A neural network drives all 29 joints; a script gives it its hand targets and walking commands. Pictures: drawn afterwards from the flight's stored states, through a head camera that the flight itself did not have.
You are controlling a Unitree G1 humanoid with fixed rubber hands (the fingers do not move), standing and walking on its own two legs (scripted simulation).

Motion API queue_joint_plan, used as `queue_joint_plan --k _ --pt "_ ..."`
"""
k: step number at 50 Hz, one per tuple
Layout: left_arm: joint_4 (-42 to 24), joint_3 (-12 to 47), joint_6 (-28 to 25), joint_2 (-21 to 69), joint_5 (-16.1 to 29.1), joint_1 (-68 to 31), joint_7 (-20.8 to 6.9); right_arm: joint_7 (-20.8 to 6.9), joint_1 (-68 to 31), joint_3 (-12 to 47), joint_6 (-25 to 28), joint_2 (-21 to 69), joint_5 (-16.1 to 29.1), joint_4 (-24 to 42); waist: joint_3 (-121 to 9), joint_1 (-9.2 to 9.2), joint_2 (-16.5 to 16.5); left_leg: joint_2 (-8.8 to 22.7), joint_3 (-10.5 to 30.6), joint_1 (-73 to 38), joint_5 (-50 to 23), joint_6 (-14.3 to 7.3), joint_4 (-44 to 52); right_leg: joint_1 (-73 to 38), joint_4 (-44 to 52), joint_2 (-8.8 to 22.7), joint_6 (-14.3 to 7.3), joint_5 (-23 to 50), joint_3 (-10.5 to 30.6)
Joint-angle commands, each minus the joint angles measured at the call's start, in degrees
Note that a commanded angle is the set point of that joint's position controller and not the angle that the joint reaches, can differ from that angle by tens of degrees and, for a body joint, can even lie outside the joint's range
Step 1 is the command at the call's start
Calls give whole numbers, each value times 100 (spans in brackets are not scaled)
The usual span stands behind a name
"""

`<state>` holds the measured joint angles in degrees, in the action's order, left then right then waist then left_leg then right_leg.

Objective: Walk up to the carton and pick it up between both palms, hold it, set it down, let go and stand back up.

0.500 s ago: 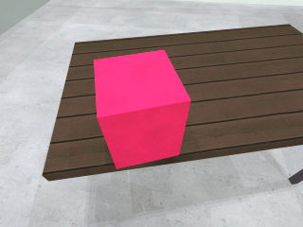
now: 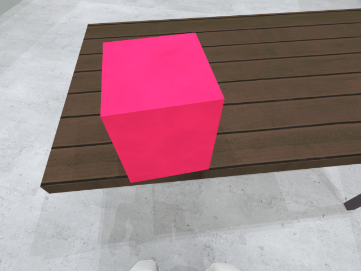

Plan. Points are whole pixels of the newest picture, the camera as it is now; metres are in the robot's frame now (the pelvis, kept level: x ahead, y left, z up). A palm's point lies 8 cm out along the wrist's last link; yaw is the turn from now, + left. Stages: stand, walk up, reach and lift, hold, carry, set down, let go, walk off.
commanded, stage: walk up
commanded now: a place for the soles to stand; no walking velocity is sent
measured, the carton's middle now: (161, 112) +0.43 +0.07 +0.09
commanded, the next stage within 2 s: none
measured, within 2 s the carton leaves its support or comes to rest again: neither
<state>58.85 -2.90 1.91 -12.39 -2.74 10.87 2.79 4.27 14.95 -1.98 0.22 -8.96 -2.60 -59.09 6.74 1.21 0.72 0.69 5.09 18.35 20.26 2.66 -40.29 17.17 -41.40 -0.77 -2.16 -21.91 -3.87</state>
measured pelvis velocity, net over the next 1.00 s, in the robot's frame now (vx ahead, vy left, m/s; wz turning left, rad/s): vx -0.01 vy -0.06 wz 0.34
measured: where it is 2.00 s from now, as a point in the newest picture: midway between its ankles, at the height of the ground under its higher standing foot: outside the picture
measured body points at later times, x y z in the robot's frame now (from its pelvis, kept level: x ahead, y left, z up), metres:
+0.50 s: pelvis -0.01 -0.03 +0.01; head +0.00 -0.01 +0.46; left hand -0.05 +0.20 -0.15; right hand +0.11 -0.23 -0.13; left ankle -0.02 +0.09 -0.72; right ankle +0.00 -0.08 -0.72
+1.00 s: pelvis -0.01 -0.06 +0.00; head +0.01 -0.05 +0.45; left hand -0.03 +0.21 -0.14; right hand +0.08 -0.30 -0.14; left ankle -0.02 +0.09 -0.71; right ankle +0.01 -0.12 -0.72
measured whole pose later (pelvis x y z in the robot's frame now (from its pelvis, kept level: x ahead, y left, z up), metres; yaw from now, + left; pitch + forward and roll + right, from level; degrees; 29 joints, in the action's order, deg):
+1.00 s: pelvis -0.01 -0.06 +0.00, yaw +19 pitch -1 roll +0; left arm 54.6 0.6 1.5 -15.6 -1.0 12.5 0.4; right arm 3.2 18.3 0.6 0.0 -12.6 -1.0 -55.2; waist 4.5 1.8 0.8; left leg -2.7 9.6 20.5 20.2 0.9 -40.6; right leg 16.2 -38.3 -1.8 -4.4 -20.6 -7.7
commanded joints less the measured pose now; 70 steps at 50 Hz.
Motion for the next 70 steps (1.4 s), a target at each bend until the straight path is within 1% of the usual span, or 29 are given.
queue_joint_plan --k 1,2,3,5,7,10,12,13,14,15,16,18,20,22,26,36,37,41,43,45,47,48,49,50,52,55,57,64,70 --pt "-477 -195 -53 -766 105 812 -57 28 -378 -98 -21 -782 29 777 -534 -465 564 -69 207 1078 -1125 -526 -694 -828 1851 1192 -177 1386 1517" --pt "-599 -231 -25 -939 181 756 -60 98 -321 -31 -65 -423 46 850 -416 -492 1226 -545 -439 1431 1498 -314 -1675 -825 2487 2038 -512 1973 2295" --pt "-689 -179 3 -801 149 754 9 145 -242 -82 -88 -437 -7 831 -323 -539 644 -297 -154 1476 2036 -302 -2473 -713 2433 2260 -755 2317 2401" --pt "-822 -80 27 -709 49 461 83 98 10 -94 -97 -495 22 812 -283 -314 242 -63 171 1414 1675 -257 -2947 -628 2149 2197 -1097 2692 1984" --pt "-997 -1 -7 -682 14 161 60 -9 145 -92 -95 -596 25 830 -381 -207 361 38 16 1116 1368 -151 -2342 -689 2044 2007 -1159 2554 1482" --pt "-1018 33 -65 -891 7 227 9 -148 -13 -27 -90 -565 29 961 -495 -232 367 25 -343 457 1173 -162 -849 -758 1805 1936 -934 2596 1092" --pt "-943 125 -82 -1011 67 167 -51 -198 193 -11 -35 -539 31 953 -550 -10 296 -88 -484 -458 63 -346 408 -341 1485 1857 -633 2668 774" --pt "-904 239 -97 -1002 109 94 -115 -197 372 33 45 -606 46 972 -622 187 148 17 -234 -1092 -1108 -494 1285 102 1324 1824 -397 2488 589" --pt "-956 372 -151 -768 224 298 -183 -175 496 -1 127 -910 22 999 -962 146 -283 587 867 -1832 -2039 -788 1093 767 1054 1493 -43 1807 227" --pt "-949 462 -85 -629 252 350 -173 -210 483 -58 170 -1233 182 938 -1033 -30 -504 1427 1808 -808 -2114 -1381 1311 36 576 782 221 291 -136" --pt "-905 450 -13 -599 183 176 -152 -230 448 -69 199 -1313 254 877 -847 44 -546 1540 2062 -284 -1710 -1615 1628 -329 369 604 216 -311 53" --pt "-786 467 -25 -523 142 340 -178 -205 3 -20 192 -1379 250 865 -415 -116 -706 1296 1793 150 -1197 -1413 1804 -512 915 622 126 -18 223" --pt "-617 394 -168 -717 167 650 -210 -228 -273 162 151 -1096 265 875 -345 -265 -633 684 914 454 -1256 -845 1414 -1045 1774 903 -17 747 284" --pt "-493 351 -259 -856 262 682 -211 -245 -69 276 152 -843 232 755 -489 -88 -262 272 304 -73 -1331 -594 852 -819 2211 1317 -70 1136 413" --pt "-375 366 -192 -807 228 574 -150 -216 37 270 169 -781 222 579 -350 -33 22 209 232 -198 -1146 -586 871 -661 2409 1409 -186 815 139" --pt "-239 326 -29 -932 215 527 -112 -139 265 282 181 -921 221 454 -259 -113 -164 159 468 366 -1271 -599 723 -854 2236 1393 -348 44 -233" --pt "-371 206 43 -1235 112 307 -145 -76 554 186 201 -1010 154 558 -218 -30 5 302 776 266 -1093 -731 702 -588 1790 1236 -279 -305 -429" --pt "-657 266 193 -848 57 346 -234 54 891 -48 188 -1544 171 691 -55 67 -1079 1361 3520 505 125 -1659 2242 277 -83 276 169 -1098 -4" --pt "-739 289 147 -790 55 432 -230 118 706 -65 176 -1504 146 803 -224 26 -1260 1636 3820 30 -292 -1861 2290 897 -760 389 270 -1200 562" --pt "-720 275 35 -844 62 617 -210 88 340 -16 194 -1336 108 979 -647 -169 -1069 1511 3255 -166 -1053 -1661 1932 658 -390 547 305 -558 781" --pt "-584 266 -82 -791 70 1027 -230 -33 -57 49 185 -1216 119 1115 -925 -478 -703 950 2161 488 -1369 -1085 1267 -709 1290 531 188 685 653" --pt "-616 253 -145 -925 117 910 -228 -137 64 172 157 -962 197 1071 -927 -344 -68 252 1298 1163 -704 -647 928 -1390 2005 924 -15 467 1215" --pt "-594 168 -161 -1130 238 817 -222 -162 194 239 103 -766 202 955 -727 -266 501 -383 463 990 80 -322 69 -988 2679 1579 -255 114 2038" --pt "-539 166 -143 -1120 327 697 -195 -137 348 206 41 -869 122 822 -340 -166 347 -344 153 940 705 -234 -166 -683 2894 1948 -324 220 2270" --pt "-491 215 -118 -1082 310 594 -121 -136 347 227 6 -826 119 639 30 -142 86 -72 167 867 634 -278 -96 -617 2883 1953 -237 839 1972" --pt "-414 237 -124 -1080 250 453 -148 -141 384 263 138 -744 124 501 -267 -43 341 122 115 -64 -853 -406 861 -644 2429 1441 123 2166 1048" --pt "-374 254 -135 -1010 273 573 -167 -146 250 262 172 -866 153 440 -368 -109 351 136 146 -208 -1214 -442 874 -734 2425 1224 256 2168 721" --pt "-213 256 -119 -893 241 849 -136 -73 46 333 135 -865 171 245 -377 -103 60 243 39 -111 -1390 -451 914 -1123 2261 1128 213 2747 452" --pt "-154 252 -100 -823 225 1042 -124 -52 -177 359 114 -855 175 198 -366 -124 -27 302 94 -174 -1496 -507 883 -959 2189 1043 151 2360 404"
